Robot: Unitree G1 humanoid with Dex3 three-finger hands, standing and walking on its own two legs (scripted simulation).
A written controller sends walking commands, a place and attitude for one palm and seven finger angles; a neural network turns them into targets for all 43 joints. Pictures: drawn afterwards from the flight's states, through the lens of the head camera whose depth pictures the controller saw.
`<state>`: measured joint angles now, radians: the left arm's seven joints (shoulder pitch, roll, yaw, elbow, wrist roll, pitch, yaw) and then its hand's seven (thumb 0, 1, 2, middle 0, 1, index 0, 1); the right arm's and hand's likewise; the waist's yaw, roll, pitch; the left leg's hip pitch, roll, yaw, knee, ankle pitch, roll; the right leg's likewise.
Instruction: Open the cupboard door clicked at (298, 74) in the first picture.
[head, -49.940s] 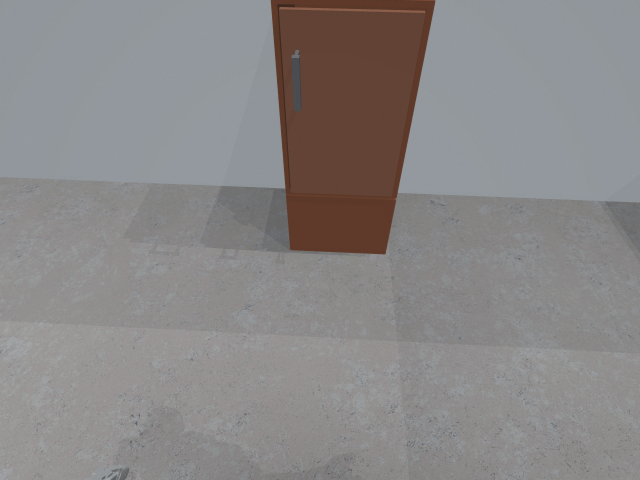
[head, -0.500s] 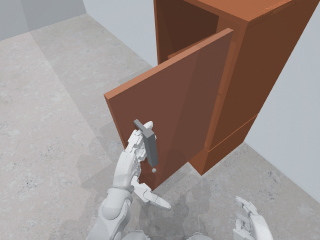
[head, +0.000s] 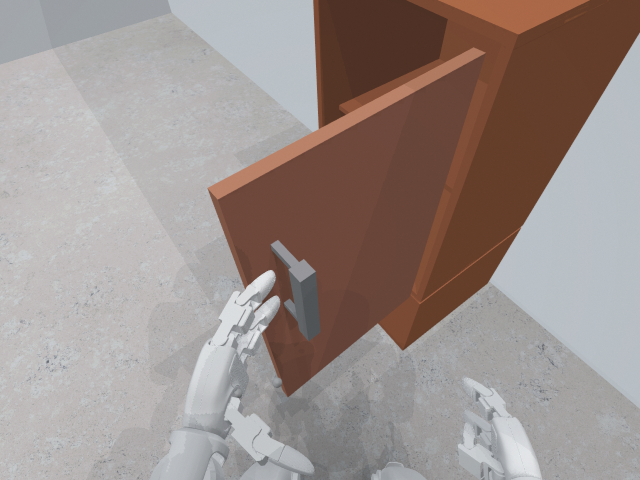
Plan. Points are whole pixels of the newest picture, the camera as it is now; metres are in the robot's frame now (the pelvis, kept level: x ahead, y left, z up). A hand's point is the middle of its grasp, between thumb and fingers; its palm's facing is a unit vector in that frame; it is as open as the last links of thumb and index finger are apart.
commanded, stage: slide the hand sideways off the handle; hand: left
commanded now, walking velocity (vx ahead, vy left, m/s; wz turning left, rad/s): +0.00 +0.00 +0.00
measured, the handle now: (296, 293) +0.32 +0.05 +0.07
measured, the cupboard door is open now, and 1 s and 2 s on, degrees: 93 93 93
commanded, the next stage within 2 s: draw the hand back to the body in 0.40 s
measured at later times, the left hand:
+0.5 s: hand (221, 423) +0.18 +0.11 +0.07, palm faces -0.12 -0.99 +0.00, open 16.3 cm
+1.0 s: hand (137, 410) +0.17 +0.17 +0.13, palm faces -0.09 -0.99 -0.07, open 16.2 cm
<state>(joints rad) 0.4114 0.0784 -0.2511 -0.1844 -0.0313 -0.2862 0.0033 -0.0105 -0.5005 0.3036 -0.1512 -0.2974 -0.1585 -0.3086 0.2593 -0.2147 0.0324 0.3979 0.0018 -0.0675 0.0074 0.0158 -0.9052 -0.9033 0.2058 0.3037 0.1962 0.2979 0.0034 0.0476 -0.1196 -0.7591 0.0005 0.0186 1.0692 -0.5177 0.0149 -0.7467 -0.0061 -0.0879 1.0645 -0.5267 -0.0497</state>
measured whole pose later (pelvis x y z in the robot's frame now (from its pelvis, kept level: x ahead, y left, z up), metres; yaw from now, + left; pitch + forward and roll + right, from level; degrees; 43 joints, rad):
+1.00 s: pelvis +0.00 +0.02 +0.02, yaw +0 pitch +6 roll -2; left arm 0.60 0.25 0.06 -0.40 -0.26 -0.18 -0.22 -0.01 -0.48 0.31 -0.15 -0.30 -0.15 -0.30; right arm 0.28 -0.24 0.04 0.43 0.06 -0.14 -0.06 0.02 -0.90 -0.90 0.21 0.30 0.20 0.30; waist 0.02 0.07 -0.12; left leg -0.59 0.01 0.00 0.97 -0.48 0.03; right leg -0.56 0.01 -0.10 0.91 -0.46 -0.03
